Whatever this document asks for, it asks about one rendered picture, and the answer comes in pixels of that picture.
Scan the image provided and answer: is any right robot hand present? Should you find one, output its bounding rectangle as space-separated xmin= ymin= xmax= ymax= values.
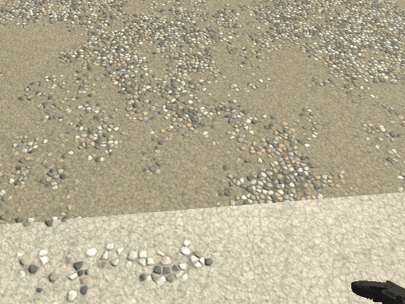
xmin=351 ymin=281 xmax=405 ymax=304

